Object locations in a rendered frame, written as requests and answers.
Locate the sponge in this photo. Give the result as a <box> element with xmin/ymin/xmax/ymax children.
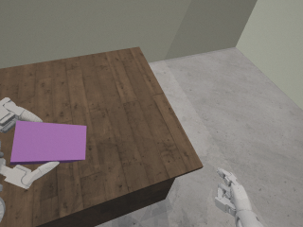
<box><xmin>10</xmin><ymin>120</ymin><xmax>87</xmax><ymax>166</ymax></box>

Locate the robot right forearm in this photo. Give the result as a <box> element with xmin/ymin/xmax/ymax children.
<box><xmin>235</xmin><ymin>210</ymin><xmax>264</xmax><ymax>227</ymax></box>

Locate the right robot hand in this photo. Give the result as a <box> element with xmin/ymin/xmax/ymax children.
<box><xmin>215</xmin><ymin>168</ymin><xmax>253</xmax><ymax>218</ymax></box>

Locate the left robot hand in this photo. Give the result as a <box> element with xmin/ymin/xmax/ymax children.
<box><xmin>0</xmin><ymin>97</ymin><xmax>60</xmax><ymax>189</ymax></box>

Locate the table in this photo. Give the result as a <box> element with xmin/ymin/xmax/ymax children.
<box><xmin>0</xmin><ymin>46</ymin><xmax>203</xmax><ymax>227</ymax></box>

